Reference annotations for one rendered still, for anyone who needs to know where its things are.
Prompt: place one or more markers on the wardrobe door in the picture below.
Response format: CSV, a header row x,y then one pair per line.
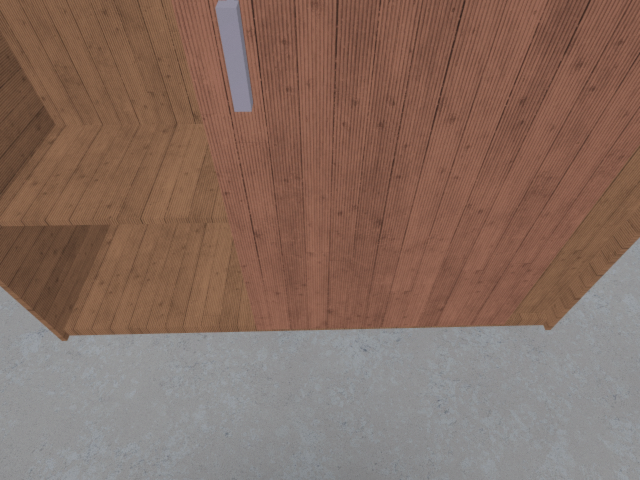
x,y
412,162
614,207

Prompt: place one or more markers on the handle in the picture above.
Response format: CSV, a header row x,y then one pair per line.
x,y
232,38

